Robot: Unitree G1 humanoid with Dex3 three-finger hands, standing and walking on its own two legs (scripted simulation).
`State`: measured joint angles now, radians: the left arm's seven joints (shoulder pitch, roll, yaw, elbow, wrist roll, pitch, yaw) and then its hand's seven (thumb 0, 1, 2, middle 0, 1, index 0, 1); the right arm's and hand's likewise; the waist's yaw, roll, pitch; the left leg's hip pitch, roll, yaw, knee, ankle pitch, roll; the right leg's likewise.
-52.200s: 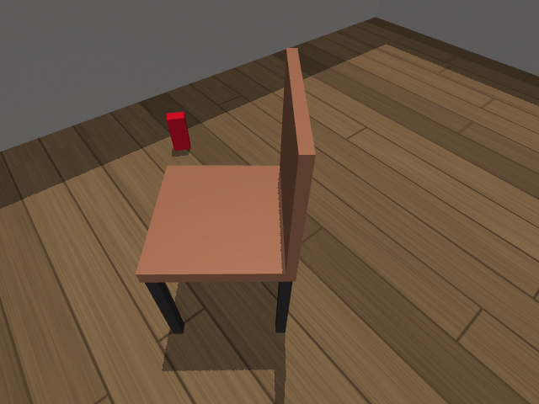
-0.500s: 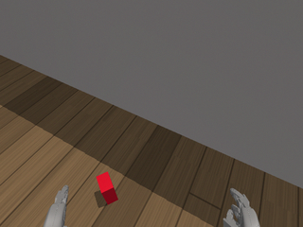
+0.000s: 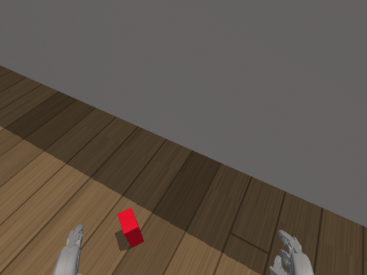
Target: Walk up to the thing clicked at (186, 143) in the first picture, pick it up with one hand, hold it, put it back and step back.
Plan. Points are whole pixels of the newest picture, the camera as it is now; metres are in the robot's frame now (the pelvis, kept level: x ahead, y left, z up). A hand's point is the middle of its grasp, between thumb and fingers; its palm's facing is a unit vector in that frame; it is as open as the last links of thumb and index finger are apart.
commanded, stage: home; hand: left
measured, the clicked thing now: (131, 228) +0.42 +0.24 -0.61
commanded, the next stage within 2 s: stand in 0.04 s
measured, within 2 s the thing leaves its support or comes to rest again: neither
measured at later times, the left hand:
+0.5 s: hand (100, 270) +0.16 +0.18 -0.07, palm faces +0.03 -0.95 -0.32, open 11.6 cm
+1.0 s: hand out of the picture +0.06 +0.25 -0.11, palm faces +0.00 -0.94 -0.35, open 7.4 cm
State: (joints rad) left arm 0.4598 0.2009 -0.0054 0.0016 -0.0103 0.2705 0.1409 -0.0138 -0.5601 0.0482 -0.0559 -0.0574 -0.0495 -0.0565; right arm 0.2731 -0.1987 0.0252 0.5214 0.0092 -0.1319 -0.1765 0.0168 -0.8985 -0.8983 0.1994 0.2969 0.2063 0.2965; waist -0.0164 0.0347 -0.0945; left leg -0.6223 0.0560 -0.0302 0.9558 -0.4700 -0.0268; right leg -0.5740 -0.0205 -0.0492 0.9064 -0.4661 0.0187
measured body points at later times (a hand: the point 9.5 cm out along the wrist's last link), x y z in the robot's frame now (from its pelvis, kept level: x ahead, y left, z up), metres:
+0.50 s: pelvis +0.00 -0.01 +0.00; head +0.03 +0.00 +0.45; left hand +0.16 +0.23 -0.05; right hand +0.16 -0.25 -0.09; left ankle +0.01 +0.13 -0.69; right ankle -0.01 -0.13 -0.69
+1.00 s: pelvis -0.01 +0.01 +0.05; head +0.01 +0.01 +0.50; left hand +0.06 +0.30 -0.08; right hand +0.07 -0.27 -0.09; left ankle +0.01 +0.13 -0.69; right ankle -0.01 -0.13 -0.69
